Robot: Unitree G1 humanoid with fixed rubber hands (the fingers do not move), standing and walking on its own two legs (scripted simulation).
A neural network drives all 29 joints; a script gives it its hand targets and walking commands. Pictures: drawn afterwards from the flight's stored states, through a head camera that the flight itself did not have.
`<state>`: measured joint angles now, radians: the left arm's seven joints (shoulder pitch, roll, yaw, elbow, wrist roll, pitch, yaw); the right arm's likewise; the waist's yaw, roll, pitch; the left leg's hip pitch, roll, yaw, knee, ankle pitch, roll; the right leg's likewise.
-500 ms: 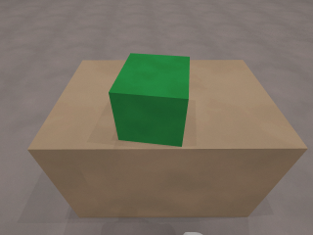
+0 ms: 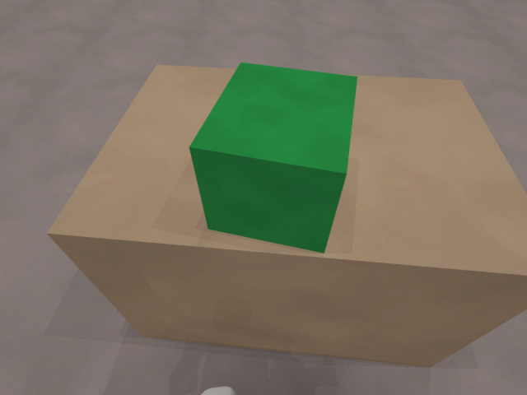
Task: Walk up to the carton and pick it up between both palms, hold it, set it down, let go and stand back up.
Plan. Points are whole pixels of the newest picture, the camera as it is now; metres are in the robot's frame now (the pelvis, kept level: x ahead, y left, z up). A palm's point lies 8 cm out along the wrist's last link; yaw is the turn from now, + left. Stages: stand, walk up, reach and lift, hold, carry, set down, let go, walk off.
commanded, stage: stand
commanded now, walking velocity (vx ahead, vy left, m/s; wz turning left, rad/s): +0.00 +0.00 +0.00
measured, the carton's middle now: (281, 154) +0.55 +0.01 +0.04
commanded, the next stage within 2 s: none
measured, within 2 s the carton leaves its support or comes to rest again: neither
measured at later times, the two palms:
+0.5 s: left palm out of the picture +0.06 +0.28 -0.10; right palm out of the picture +0.08 -0.23 -0.10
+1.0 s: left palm out of the picture +0.09 +0.26 -0.10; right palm out of the picture +0.09 -0.25 -0.10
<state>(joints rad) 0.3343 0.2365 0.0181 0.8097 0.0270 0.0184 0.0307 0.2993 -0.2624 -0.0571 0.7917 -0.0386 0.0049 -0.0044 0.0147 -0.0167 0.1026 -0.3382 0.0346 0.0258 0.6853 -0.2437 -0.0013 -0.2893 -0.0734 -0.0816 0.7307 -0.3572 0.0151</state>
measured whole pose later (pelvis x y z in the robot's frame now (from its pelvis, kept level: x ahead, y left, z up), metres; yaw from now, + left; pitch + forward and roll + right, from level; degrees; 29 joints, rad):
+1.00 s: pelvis +0.02 +0.01 +0.01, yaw -1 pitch -1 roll +0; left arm 0.33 0.25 -0.01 0.73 0.01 0.01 0.00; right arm 0.28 -0.27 0.00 0.76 0.00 0.02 0.01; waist -0.01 0.00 0.05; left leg -0.32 0.02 0.03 0.60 -0.27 0.00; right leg -0.26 -0.02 -0.01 0.61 -0.34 0.02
